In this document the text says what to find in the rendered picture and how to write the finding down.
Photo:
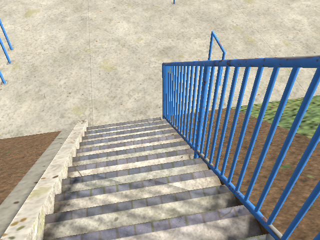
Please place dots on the stairs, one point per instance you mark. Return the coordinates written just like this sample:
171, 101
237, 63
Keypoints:
139, 180

